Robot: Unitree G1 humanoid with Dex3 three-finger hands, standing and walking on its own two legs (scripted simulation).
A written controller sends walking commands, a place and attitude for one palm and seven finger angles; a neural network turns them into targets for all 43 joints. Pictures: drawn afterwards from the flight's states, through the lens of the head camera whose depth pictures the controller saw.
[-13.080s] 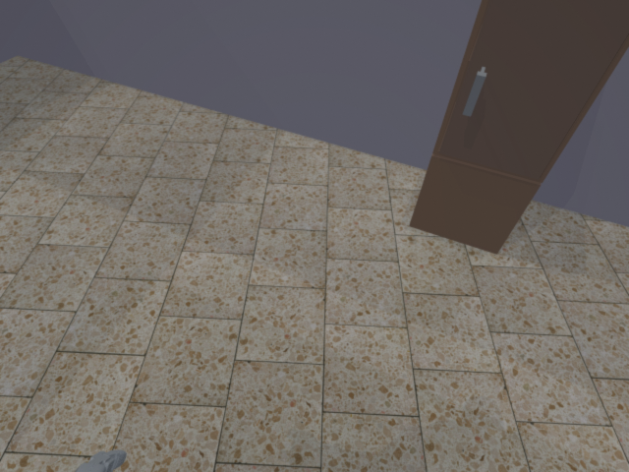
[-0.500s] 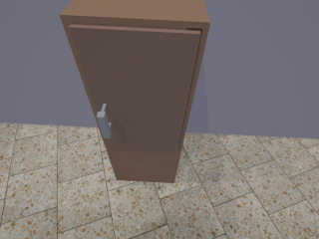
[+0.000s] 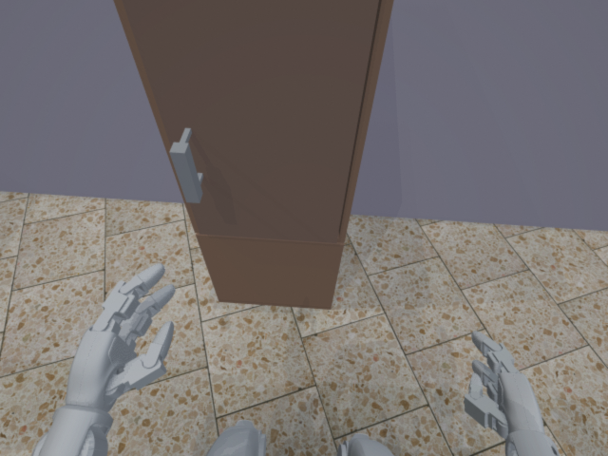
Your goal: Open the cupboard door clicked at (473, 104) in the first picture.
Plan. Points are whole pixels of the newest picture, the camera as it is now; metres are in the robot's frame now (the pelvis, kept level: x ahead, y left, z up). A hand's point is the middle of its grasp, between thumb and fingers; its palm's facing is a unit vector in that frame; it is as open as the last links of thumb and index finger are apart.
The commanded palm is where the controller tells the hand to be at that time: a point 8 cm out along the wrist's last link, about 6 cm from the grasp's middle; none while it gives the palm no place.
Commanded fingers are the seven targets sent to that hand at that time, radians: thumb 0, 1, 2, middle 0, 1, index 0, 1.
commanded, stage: raise the hand with hooked fingers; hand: left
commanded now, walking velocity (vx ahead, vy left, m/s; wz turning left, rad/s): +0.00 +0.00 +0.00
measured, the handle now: (190, 165) +0.59 +0.25 -0.01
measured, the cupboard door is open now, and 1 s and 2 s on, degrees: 0 0 0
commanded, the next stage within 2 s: move the hooked fingers beside the handle in 1.76 s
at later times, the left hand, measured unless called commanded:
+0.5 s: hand (124, 350) +0.24 +0.24 +0.01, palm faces -0.01 -1.00 -0.04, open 11.1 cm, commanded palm +0.21 +0.30 +0.01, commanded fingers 0.00 -0.10 0.47 -0.27 -0.94 -0.27 -0.94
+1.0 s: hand (90, 333) +0.26 +0.29 +0.00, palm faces -0.01 -1.00 -0.04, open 13.7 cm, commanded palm +0.25 +0.35 +0.01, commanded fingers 0.00 -0.50 0.30 -0.30 -1.20 -0.30 -1.20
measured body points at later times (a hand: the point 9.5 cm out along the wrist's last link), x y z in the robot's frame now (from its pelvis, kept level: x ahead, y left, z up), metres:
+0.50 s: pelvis -0.01 +0.01 -0.02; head +0.07 +0.02 +0.42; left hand +0.24 +0.29 +0.01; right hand +0.13 -0.23 -0.12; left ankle +0.04 +0.12 -0.66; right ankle +0.01 -0.09 -0.66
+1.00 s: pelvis +0.00 +0.04 -0.02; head +0.09 +0.08 +0.41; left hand +0.26 +0.35 +0.01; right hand +0.19 -0.19 -0.09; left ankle +0.04 +0.12 -0.66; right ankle +0.01 -0.09 -0.66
